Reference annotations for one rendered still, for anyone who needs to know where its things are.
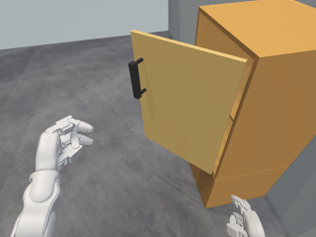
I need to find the right robot hand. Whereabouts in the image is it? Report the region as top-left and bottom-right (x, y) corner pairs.
(226, 195), (266, 237)

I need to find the handle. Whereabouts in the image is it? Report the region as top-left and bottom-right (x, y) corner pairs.
(128, 57), (147, 100)

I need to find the robot left forearm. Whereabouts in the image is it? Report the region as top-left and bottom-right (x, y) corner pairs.
(10, 169), (62, 237)

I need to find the left robot hand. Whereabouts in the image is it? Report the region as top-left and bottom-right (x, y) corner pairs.
(36, 116), (94, 173)

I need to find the cupboard door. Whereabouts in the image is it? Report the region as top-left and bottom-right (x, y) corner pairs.
(130, 30), (248, 175)

